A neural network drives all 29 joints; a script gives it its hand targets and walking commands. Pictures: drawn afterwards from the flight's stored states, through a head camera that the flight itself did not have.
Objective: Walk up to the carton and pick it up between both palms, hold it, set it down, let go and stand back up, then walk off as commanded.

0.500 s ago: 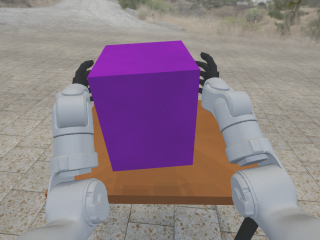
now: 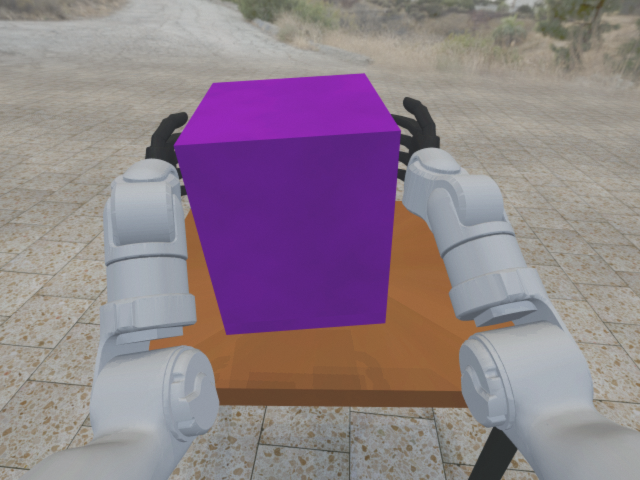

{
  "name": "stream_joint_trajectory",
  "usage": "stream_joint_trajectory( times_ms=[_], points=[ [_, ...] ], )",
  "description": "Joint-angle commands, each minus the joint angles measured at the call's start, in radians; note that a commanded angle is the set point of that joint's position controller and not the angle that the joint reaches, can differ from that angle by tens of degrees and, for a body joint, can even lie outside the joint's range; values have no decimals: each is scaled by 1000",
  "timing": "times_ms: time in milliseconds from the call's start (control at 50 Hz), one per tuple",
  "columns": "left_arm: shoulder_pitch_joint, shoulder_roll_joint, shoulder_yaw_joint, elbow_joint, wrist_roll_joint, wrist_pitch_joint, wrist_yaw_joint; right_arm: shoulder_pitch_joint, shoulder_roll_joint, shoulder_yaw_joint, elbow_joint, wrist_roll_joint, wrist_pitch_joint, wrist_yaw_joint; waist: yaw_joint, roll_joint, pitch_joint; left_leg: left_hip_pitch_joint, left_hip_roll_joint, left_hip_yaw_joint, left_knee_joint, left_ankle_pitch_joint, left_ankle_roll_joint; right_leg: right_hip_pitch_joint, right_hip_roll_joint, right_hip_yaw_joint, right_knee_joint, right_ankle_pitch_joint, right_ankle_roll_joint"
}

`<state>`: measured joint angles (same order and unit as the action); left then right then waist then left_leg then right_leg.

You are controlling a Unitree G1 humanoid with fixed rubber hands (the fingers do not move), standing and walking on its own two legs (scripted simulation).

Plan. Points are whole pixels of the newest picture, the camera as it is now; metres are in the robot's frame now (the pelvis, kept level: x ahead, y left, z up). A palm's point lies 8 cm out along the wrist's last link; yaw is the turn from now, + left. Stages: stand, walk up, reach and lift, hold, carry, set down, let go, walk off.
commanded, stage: hold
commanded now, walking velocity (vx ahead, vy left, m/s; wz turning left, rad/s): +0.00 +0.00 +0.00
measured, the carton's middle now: (297, 200) +0.39 +0.00 +0.25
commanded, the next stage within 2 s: none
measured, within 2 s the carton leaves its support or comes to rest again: neither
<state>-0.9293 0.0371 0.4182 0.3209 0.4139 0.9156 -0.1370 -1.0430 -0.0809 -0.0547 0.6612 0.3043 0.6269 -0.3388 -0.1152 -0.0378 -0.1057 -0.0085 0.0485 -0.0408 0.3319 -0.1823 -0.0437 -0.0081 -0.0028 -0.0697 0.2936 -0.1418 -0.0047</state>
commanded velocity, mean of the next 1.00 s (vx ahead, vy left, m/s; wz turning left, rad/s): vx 0.00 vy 0.00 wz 0.00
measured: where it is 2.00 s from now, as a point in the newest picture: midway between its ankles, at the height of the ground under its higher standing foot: outside the picture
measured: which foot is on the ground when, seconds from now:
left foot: down 0.00-1.00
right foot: down 0.00-1.00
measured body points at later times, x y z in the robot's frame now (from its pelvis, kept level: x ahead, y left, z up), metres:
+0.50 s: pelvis +0.00 +0.00 +0.00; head -0.09 +0.02 +0.44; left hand +0.38 +0.15 +0.30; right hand +0.37 -0.14 +0.32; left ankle +0.01 +0.15 -0.75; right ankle +0.02 -0.11 -0.75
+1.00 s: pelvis +0.01 +0.00 +0.00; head -0.09 +0.03 +0.44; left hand +0.38 +0.16 +0.29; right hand +0.37 -0.14 +0.32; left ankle +0.01 +0.15 -0.75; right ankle +0.02 -0.11 -0.75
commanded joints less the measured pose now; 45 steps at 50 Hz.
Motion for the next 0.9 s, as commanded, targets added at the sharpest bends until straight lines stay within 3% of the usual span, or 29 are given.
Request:
stream_joint_trajectory(
  times_ms=[0, 20, 40, 140, 160, 200, 220, 240, 260, 280, 300, 320, 360, 380, 420, 440, 480, 500, 520, 580, 640, 680, 700, 720, 740, 780, 820, 840, 880],
  points=[
    [-729, -503, -356, -34, -204, -87, -147, -683, 552, 207, -198, 110, -44, 175, -42, 94, -204, -236, -85, 67, -112, 4, 34, 274, 92, -4, 11, 56, 49],
    [-730, -487, -326, -63, -215, -93, -141, -730, 576, 253, -258, 124, -54, 183, 20, 50, -245, -207, -85, 74, -102, 71, 32, 273, 101, -5, 23, 88, 47],
    [-716, -479, -332, -50, -208, -89, -141, -721, 568, 260, -237, 140, -54, 174, 26, 37, -243, -162, -99, 73, -75, 140, 19, 243, 85, 8, 1, 115, 43],
    [-674, -522, -351, -46, -206, -84, -139, -647, 560, 234, -180, 135, -43, 164, -25, 77, -251, -143, -95, 67, -69, 153, 10, 250, 95, 1, -1, 164, 42],
    [-657, -491, -323, 5, -186, -79, -149, -678, 541, 225, -192, 137, -45, 158, -10, 46, -204, -159, -104, 74, -69, 121, 15, 230, 84, 7, -20, 117, 44],
    [-696, -458, -318, -38, -195, -84, -158, -690, 550, 235, -246, 145, -48, 151, -33, 51, -219, -140, -116, 76, -62, 119, 24, 198, 70, 11, -23, 128, 62],
    [-639, -478, -317, -69, -215, -83, -159, -694, 590, 288, -331, 160, -60, 142, -2, 21, -299, -112, -120, 77, -49, 179, 27, 254, 71, 15, -11, 200, 62],
    [-653, -474, -344, -94, -235, -84, -153, -697, 586, 283, -312, 162, -53, 138, -9, 39, -315, -92, -117, 77, -38, 196, 18, 242, 69, 27, -16, 230, 58],
    [-699, -469, -341, -72, -244, -92, -162, -688, 574, 255, -294, 150, -43, 130, -46, 8, -282, -112, -125, 73, -45, 140, 25, 237, 60, 29, -24, 190, 63],
    [-695, -476, -322, -89, -220, -91, -154, -673, 595, 276, -290, 155, -37, 134, -13, 25, -277, -110, -122, 77, -55, 128, 27, 217, 60, 18, -14, 171, 63],
    [-715, -462, -333, -52, -222, -89, -155, -675, 588, 252, -256, 148, -26, 138, -34, 43, -224, -124, -125, 77, -59, 108, 20, 181, 67, 19, -19, 149, 67],
    [-685, -482, -349, -90, -226, -87, -153, -711, 589, 277, -332, 168, -51, 136, -9, 78, -288, -121, -122, 77, -48, 168, 14, 225, 67, 20, -12, 174, 57],
    [-701, -496, -349, -119, -217, -83, -133, -695, 575, 279, -298, 177, -51, 147, 12, 109, -302, -112, -107, 72, -55, 162, 12, 217, 82, 10, -7, 139, 49],
    [-697, -506, -359, -105, -211, -74, -136, -681, 550, 256, -256, 167, -39, 152, -12, 113, -226, -119, -103, 71, -57, 141, -8, 187, 88, 5, -11, 106, 43],
    [-679, -480, -345, -93, -206, -74, -144, -688, 558, 266, -282, 169, -40, 155, 15, 71, -243, -126, -99, 67, -67, 135, 12, 201, 88, -2, -11, 101, 44],
    [-684, -526, -365, -125, -207, -81, -140, -648, 566, 243, -241, 145, -43, 154, -13, 104, -256, -124, -93, 66, -70, 153, -1, 223, 93, -6, 4, 132, 39],
    [-736, -489, -377, -131, -231, -86, -132, -708, 553, 253, -253, 169, -47, 155, -20, 102, -280, -130, -97, 69, -61, 153, 3, 211, 91, -3, 9, 134, 42],
    [-645, -499, -362, -85, -205, -70, -134, -645, 556, 257, -235, 154, -42, 151, -3, 100, -251, -117, -103, 72, -55, 161, -1, 221, 85, 1, -7, 145, 37],
    [-652, -466, -355, -68, -207, -61, -143, -654, 534, 260, -260, 157, -35, 148, -24, 36, -232, -127, -112, 68, -56, 161, 8, 251, 90, 6, -11, 150, 52],
    [-649, -509, -370, -70, -232, -71, -148, -716, 543, 239, -328, 148, -51, 144, -31, 42, -258, -133, -104, 69, -57, 140, 8, 230, 88, 0, -7, 133, 49],
    [-669, -511, -399, -100, -242, -79, -142, -631, 526, 224, -242, 141, -35, 148, -65, 98, -269, -123, -103, 67, -59, 151, 0, 217, 87, -1, -5, 159, 47],
    [-654, -501, -374, -145, -240, -79, -140, -624, 562, 290, -287, 182, -37, 146, -21, 62, -294, -76, -107, 59, -30, 263, -5, 265, 88, 5, -6, 240, 48],
    [-649, -490, -391, -143, -235, -73, -140, -661, 546, 296, -340, 187, -40, 138, -30, 69, -290, -63, -112, 64, -15, 281, -10, 251, 84, 12, -3, 277, 51],
    [-633, -487, -376, -172, -225, -69, -141, -647, 563, 318, -346, 205, -36, 137, -4, 62, -303, -66, -111, 62, -23, 267, -7, 261, 89, 5, 0, 258, 57],
    [-673, -528, -402, -174, -233, -69, -140, -659, 559, 296, -316, 189, -33, 137, -29, 101, -288, -80, -106, 61, -31, 233, -16, 238, 91, 4, -1, 221, 48],
    [-652, -517, -386, -174, -220, -66, -127, -647, 561, 316, -311, 208, -34, 146, 11, 102, -285, -86, -102, 67, -35, 268, -16, 243, 95, 6, 6, 223, 35],
    [-647, -542, -425, -187, -237, -64, -130, -643, 556, 301, -346, 199, -38, 148, -31, 84, -293, -71, -96, 52, -38, 246, -16, 240, 100, 0, 7, 218, 36],
    [-650, -520, -389, -154, -221, -57, -120, -702, 554, 332, -341, 213, -42, 158, 26, 87, -288, -88, -99, 59, -42, 256, -12, 258, 103, 6, 8, 208, 32],
    [-642, -528, -411, -164, -211, -51, -127, -616, 545, 282, -273, 187, -31, 156, -12, 107, -226, -98, -94, 63, -42, 235, -22, 232, 95, 12, 1, 216, 35]
  ],
)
